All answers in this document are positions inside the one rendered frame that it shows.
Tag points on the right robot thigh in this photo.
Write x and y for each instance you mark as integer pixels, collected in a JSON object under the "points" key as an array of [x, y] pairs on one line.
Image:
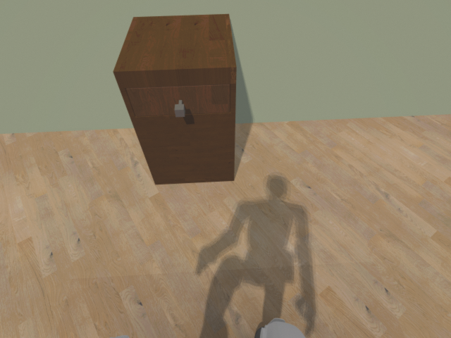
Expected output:
{"points": [[280, 330]]}

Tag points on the cabinet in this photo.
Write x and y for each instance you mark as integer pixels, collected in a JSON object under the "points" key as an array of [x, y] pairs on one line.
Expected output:
{"points": [[179, 50]]}

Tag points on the handle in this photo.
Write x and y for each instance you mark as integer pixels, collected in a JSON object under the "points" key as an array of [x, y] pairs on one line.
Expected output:
{"points": [[179, 109]]}

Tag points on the drawer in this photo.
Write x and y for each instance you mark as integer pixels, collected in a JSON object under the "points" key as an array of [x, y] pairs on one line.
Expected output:
{"points": [[196, 99]]}

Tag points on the right robot shin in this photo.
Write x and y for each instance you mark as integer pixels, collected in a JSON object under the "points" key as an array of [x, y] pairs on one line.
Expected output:
{"points": [[277, 319]]}

